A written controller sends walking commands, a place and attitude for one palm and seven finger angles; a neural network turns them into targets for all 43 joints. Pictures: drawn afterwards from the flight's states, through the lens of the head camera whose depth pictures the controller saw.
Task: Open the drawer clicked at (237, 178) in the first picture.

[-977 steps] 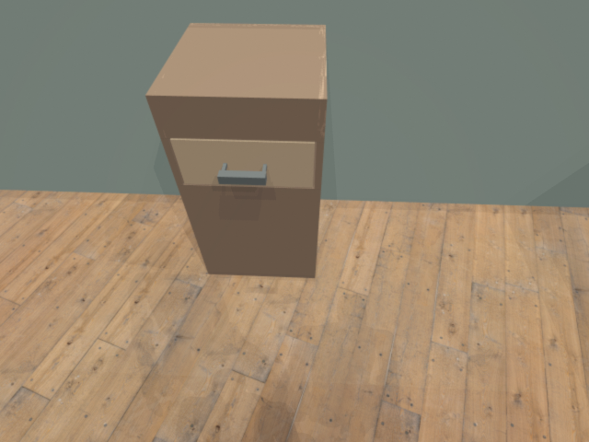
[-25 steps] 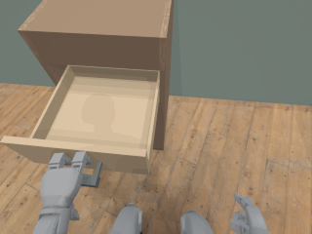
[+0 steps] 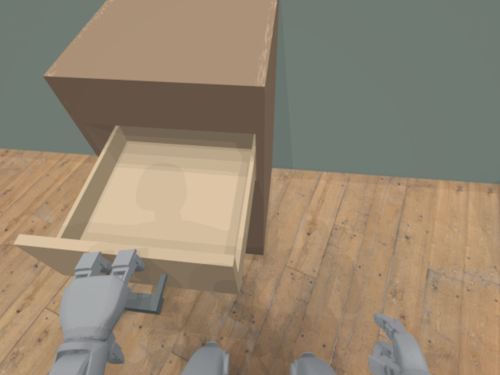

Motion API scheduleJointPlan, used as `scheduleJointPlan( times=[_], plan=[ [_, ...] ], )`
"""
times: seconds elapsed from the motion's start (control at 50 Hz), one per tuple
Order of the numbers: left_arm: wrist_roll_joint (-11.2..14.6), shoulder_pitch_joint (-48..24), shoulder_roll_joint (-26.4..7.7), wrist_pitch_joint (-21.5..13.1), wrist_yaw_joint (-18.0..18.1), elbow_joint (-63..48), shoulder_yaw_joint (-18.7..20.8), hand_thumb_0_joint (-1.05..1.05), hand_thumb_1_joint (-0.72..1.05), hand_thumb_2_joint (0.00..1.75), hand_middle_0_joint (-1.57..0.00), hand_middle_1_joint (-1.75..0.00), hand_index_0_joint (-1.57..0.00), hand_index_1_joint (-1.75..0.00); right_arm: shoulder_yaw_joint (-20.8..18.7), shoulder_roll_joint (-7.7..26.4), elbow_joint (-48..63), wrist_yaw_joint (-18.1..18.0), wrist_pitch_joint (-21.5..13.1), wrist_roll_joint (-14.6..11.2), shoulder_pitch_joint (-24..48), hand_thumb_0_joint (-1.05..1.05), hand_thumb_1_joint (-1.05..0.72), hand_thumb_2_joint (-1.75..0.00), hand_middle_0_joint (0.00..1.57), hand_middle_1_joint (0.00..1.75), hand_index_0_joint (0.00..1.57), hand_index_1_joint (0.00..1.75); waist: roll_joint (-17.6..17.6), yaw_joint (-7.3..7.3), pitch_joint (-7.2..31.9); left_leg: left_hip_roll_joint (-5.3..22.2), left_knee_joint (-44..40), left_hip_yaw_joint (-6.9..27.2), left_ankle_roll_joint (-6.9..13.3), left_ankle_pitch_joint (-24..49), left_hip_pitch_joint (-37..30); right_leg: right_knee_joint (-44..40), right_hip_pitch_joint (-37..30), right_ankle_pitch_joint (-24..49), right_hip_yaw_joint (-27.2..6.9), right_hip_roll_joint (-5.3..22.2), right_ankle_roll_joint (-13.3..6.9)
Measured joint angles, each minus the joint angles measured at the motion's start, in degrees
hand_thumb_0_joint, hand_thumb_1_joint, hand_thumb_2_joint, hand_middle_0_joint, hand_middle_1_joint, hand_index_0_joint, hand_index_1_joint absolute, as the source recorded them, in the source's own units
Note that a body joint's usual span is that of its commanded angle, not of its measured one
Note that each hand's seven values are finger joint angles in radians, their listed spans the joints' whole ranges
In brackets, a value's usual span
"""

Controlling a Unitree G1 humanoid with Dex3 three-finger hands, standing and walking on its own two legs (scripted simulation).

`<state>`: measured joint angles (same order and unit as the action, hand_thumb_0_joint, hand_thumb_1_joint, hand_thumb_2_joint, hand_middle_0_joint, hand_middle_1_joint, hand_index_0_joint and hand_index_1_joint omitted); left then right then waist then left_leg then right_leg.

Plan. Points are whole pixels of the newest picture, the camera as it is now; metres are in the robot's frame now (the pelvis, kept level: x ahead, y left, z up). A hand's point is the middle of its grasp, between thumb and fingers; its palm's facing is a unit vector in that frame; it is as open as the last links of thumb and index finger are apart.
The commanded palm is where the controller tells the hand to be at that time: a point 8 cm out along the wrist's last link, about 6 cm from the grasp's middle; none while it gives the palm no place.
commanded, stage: lift the hand off the handle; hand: left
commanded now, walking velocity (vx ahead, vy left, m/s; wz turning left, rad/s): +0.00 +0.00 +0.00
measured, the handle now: (129, 288) +0.27 +0.25 -0.09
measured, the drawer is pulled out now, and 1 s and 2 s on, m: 0.30 0.30 0.30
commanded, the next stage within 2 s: draw the hand back to the body in 1.28 s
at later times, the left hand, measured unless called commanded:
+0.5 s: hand (106, 294) +0.24 +0.24 +0.01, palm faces -0.01 -0.08 -1.00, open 13.8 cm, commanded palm +0.22 +0.23 +0.06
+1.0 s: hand (87, 298) +0.22 +0.24 +0.05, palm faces +0.00 -0.10 -1.00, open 13.8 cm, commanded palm +0.21 +0.24 +0.10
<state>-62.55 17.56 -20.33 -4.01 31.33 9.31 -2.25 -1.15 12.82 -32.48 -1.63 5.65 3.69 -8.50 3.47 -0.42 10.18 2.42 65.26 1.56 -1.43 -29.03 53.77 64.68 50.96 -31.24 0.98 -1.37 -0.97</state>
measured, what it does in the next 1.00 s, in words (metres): stands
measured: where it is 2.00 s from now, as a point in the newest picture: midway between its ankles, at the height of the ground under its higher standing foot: outside the picture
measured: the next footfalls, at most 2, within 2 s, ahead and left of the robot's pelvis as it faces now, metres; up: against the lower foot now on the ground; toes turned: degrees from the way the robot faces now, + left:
none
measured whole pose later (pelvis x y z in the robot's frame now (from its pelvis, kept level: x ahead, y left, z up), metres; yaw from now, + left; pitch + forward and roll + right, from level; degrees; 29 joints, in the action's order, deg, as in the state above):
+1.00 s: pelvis +0.02 +0.01 +0.04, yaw +0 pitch +11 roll -1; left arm -59.0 25.0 -22.0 -4.5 24.3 -2.8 -1.6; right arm -1.3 13.3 -29.9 0.4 6.1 2.7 -10.1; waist 4.4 -1.6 8.3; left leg 1.7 54.1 0.5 -0.6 -26.0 39.6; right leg 53.0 36.7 -27.8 0.1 -0.6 -0.1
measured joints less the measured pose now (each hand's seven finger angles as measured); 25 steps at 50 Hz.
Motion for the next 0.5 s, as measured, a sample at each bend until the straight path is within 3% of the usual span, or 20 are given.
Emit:
scheduleJointPlan(
  times=[0.34,0.5],
  plan=[
    [0.82,1.0,-0.48,-0.39,-2.26,-2.55,-0.19,0.0,-0.49,0.3,-0.32,-1.2,-0.32,-1.2,-0.2,0.5,1.12,0.76,0.31,-0.29,-1.04,0.01,-0.9,-0.9,0.2,0.3,0.2,0.3,0.35,-0.07,-0.85,-0.29,-4.1,-0.16,0.3,1.23,-5.02,-4.39,-5.18,1.35,-0.1,0.29,0.28],
    [1.52,1.13,-0.24,1.36,-3.4,-3.48,-0.49,0.0,-0.49,0.3,-0.32,-1.2,-0.32,-1.2,0.17,0.06,1.39,1.13,0.77,-0.87,-1.62,0.01,-0.9,-0.9,0.2,0.3,0.2,0.3,0.49,0.07,-0.99,-0.23,-6.75,-0.77,0.48,1.82,-8.09,-7.02,-8.02,2.15,-0.67,0.26,0.45]
  ],
)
